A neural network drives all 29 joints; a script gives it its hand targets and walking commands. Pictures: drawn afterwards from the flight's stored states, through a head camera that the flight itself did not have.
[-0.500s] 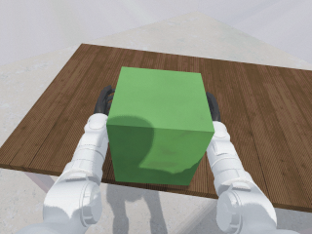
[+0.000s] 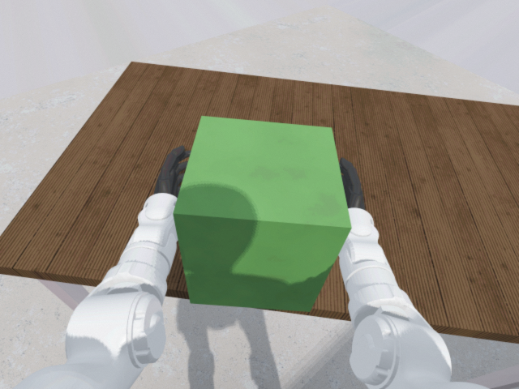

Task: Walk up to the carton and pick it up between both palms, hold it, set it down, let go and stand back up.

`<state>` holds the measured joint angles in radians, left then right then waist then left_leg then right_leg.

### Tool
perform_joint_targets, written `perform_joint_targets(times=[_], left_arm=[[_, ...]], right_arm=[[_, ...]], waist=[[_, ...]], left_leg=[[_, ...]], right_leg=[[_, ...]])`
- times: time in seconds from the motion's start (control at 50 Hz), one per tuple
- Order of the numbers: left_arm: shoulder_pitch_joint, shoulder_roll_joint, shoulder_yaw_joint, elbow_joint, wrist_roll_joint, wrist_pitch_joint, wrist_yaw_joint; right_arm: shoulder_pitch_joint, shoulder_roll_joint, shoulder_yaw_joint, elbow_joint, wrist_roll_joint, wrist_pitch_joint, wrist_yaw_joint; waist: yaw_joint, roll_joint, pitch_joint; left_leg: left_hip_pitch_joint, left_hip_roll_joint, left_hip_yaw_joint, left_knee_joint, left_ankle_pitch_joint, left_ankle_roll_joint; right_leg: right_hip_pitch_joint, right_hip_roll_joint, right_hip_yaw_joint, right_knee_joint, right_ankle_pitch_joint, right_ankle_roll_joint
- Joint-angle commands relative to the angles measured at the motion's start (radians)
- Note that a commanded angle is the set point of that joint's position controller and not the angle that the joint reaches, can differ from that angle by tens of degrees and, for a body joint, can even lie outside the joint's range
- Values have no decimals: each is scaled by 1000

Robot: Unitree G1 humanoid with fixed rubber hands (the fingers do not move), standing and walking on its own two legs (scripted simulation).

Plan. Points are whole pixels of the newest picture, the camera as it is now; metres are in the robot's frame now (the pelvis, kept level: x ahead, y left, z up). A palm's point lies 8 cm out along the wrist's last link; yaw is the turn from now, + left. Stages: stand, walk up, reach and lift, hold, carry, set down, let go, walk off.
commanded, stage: set down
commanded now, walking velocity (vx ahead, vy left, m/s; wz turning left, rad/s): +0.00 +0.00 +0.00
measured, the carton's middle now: (258, 218) +0.37 -0.01 +0.04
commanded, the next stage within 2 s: none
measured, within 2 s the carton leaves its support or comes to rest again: rests again in 0.08 s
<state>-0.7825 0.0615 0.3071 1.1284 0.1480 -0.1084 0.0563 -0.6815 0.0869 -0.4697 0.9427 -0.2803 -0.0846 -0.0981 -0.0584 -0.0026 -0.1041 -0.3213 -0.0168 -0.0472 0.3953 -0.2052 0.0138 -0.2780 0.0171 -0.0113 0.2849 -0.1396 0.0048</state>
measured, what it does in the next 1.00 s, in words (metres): stands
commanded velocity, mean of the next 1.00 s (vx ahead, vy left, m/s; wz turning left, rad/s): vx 0.00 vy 0.00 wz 0.00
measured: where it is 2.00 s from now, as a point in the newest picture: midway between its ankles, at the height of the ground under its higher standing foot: outside the picture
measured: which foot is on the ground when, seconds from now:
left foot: down 0.00-1.00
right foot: down 0.00-1.00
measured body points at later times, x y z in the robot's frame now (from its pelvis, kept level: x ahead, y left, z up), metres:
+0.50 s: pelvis +0.01 -0.01 +0.00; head +0.05 +0.01 +0.45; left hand +0.44 +0.13 +0.05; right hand +0.40 -0.18 +0.05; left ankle -0.01 +0.10 -0.75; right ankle -0.01 -0.12 -0.75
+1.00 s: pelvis -0.03 +0.00 -0.02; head +0.00 +0.02 +0.43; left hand +0.44 +0.18 +0.10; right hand +0.40 -0.21 +0.11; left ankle -0.01 +0.10 -0.75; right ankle -0.01 -0.12 -0.75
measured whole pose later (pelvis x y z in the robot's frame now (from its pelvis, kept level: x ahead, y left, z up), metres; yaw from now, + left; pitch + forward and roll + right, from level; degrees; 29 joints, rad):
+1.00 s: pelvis -0.03 +0.00 -0.02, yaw -2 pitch +14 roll -2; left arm -0.99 0.31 -0.07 1.22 -0.32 0.02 0.10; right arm -0.91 -0.22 -0.07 1.08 0.29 0.06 -0.14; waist -0.04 0.00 -0.20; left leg -0.59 0.02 0.00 0.57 -0.23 0.01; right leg -0.55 0.04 -0.01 0.46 -0.15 0.00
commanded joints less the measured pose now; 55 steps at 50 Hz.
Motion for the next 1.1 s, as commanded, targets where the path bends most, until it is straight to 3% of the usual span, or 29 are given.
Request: perform_joint_targets(times=[0.0,0.16,0.3,0.36,0.42,0.48,0.52,0.56,0.64,0.68,0.7,0.74,0.86,0.94,1.08], left_arm=[[-831,-684,-230,-150,29,-109,-134],[-747,-587,-160,-75,86,-146,-145],[-749,-524,-170,-114,84,-162,-147],[-722,-459,-153,-103,92,-154,-141],[-693,-294,-96,-86,97,-157,-114],[-671,49,11,-127,83,-156,-44],[-697,214,-33,-147,-2,-147,12],[-732,251,-115,-91,-119,-142,39],[-790,297,-227,23,-274,-153,45],[-811,320,-273,66,-329,-152,39],[-782,348,-245,22,-330,-146,40],[-786,363,-253,7,-348,-121,31],[-886,385,-327,-128,-430,7,35],[-948,401,-384,-202,-493,91,46],[-962,425,-394,-170,-511,189,29]], right_arm=[[-788,583,315,-176,-35,-126,157],[-698,574,318,-147,-78,-155,175],[-627,551,287,-92,-117,-170,170],[-607,493,247,-70,-122,-177,162],[-579,345,188,-47,-109,-184,132],[-535,-16,102,-11,-1,-197,58],[-590,-181,166,-18,149,-193,-2],[-640,-219,254,-13,263,-172,-34],[-701,-314,304,-28,361,-136,-53],[-721,-364,319,-8,396,-120,-52],[-712,-383,367,-38,429,-111,-56],[-730,-399,401,-39,479,-83,-60],[-806,-478,389,-91,550,29,-45],[-845,-520,379,-133,583,104,-42],[-884,-508,386,-96,605,212,-46]], waist=[[-30,86,-684],[17,50,-662],[7,61,-635],[12,63,-609],[23,55,-590],[27,49,-594],[33,65,-648],[18,54,-704],[8,58,-844],[6,70,-877],[33,70,-918],[35,58,-916],[7,93,-860],[-14,121,-875],[-15,108,-770]], left_leg=[[168,28,68,-5,367,-112],[132,30,89,-4,430,-91],[157,28,104,14,519,-104],[175,29,112,26,540,-109],[123,25,128,19,501,-101],[76,23,145,22,481,-91],[-17,21,136,46,463,-89],[-53,19,123,82,435,-88],[23,30,98,155,430,-103],[86,40,84,188,457,-118],[94,30,92,201,496,-109],[49,27,88,196,496,-101],[122,41,61,165,405,-103],[169,47,40,164,384,-107],[111,36,26,117,282,-81]], right_leg=[[291,0,-56,67,403,-11],[371,-8,-50,97,502,8],[379,-8,-50,114,556,17],[355,-4,-50,112,544,18],[374,-7,-40,129,557,28],[377,-5,-21,161,567,35],[363,8,1,182,583,28],[327,13,8,204,594,28],[163,15,-13,221,527,24],[66,22,-30,221,478,15],[123,27,-13,228,531,11],[169,28,-7,243,567,17],[9,36,-26,194,350,-3],[-45,35,-32,171,295,-22],[10,16,-22,148,232,-27]])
